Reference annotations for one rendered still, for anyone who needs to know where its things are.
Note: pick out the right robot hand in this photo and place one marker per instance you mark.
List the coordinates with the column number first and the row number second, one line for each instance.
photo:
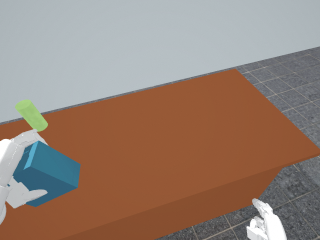
column 270, row 227

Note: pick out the sponge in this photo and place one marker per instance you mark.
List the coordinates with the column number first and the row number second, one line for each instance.
column 43, row 168

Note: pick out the table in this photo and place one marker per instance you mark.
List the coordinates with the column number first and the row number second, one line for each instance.
column 161, row 160

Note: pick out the robot left forearm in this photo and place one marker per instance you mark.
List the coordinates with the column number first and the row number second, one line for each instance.
column 4, row 192

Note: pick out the left robot hand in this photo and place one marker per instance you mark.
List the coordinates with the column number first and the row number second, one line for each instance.
column 11, row 152

